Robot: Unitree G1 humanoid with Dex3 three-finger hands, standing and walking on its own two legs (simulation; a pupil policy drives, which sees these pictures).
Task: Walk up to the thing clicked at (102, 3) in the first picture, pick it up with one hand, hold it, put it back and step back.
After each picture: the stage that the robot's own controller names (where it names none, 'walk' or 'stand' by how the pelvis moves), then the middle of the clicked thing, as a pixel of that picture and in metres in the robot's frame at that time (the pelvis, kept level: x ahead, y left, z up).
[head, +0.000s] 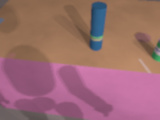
stand; (97, 28) +0.69 -0.04 +0.02
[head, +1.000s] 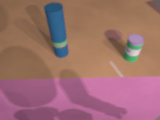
walk; (58, 33) +0.57 +0.16 +0.05
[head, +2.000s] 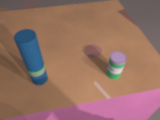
stand; (33, 60) +0.44 +0.22 +0.03
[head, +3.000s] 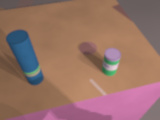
stand; (28, 61) +0.44 +0.24 +0.02
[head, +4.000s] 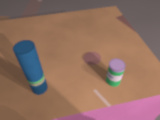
stand; (33, 70) +0.41 +0.22 +0.02
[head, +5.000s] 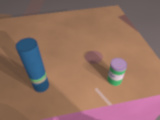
stand; (35, 68) +0.42 +0.22 +0.02
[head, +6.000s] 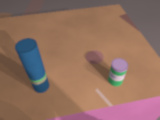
stand; (35, 69) +0.42 +0.21 +0.02
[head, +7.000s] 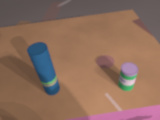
rise first; (46, 71) +0.42 +0.20 +0.02
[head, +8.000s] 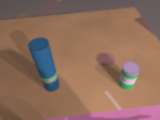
go down; (46, 67) +0.42 +0.20 +0.02
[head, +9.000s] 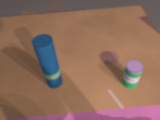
go down; (49, 64) +0.43 +0.19 +0.03
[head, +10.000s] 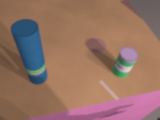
go down; (33, 57) +0.42 +0.18 +0.07
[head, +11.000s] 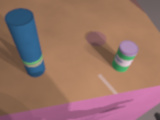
close in; (29, 48) +0.44 +0.18 +0.08
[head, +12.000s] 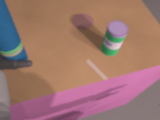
close; (4, 35) +0.45 +0.20 +0.11
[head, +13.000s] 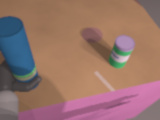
lift; (20, 60) +0.38 +0.19 +0.10
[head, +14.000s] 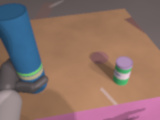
lift; (25, 56) +0.31 +0.17 +0.22
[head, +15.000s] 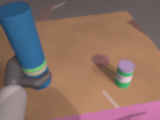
hold; (29, 52) +0.33 +0.17 +0.22
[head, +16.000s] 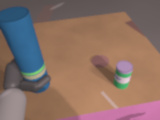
hold; (28, 56) +0.33 +0.17 +0.21
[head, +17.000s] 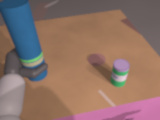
crouch; (27, 45) +0.38 +0.18 +0.20
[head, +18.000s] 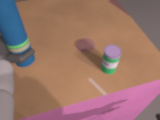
lower; (13, 31) +0.47 +0.20 +0.16
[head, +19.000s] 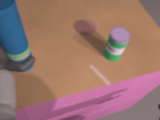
lower; (14, 39) +0.45 +0.19 +0.11
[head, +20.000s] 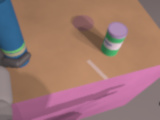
lower; (8, 35) +0.46 +0.19 +0.11
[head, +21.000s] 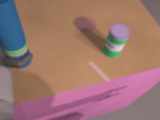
lower; (11, 35) +0.46 +0.19 +0.11
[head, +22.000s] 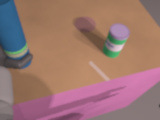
lower; (11, 36) +0.45 +0.19 +0.11
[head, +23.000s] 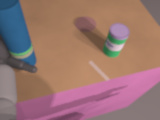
withdraw; (17, 38) +0.45 +0.18 +0.11
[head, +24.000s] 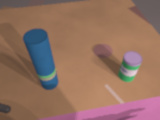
sink last; (44, 63) +0.41 +0.17 +0.07
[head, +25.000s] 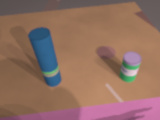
stand; (47, 60) +0.43 +0.18 +0.07
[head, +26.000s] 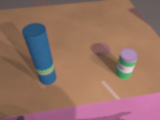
stand; (42, 58) +0.43 +0.17 +0.08
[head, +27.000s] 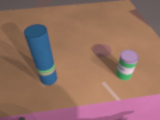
stand; (43, 58) +0.43 +0.17 +0.08
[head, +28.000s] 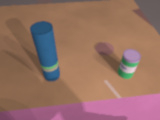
stand; (47, 55) +0.44 +0.17 +0.06
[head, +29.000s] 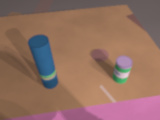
walk; (45, 64) +0.44 +0.18 +0.02
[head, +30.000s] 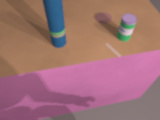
walk; (55, 22) +0.59 +0.15 +0.04
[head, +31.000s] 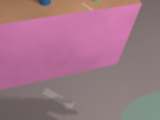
walk; out of the picture +0.92 +0.27 +0.04
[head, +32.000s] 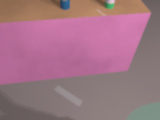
stand; out of the picture +1.06 +0.18 +0.03
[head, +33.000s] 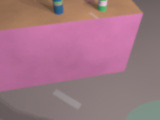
stand; out of the picture +1.06 +0.21 +0.02
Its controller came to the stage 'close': yes
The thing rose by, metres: 0.20
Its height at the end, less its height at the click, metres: +0.00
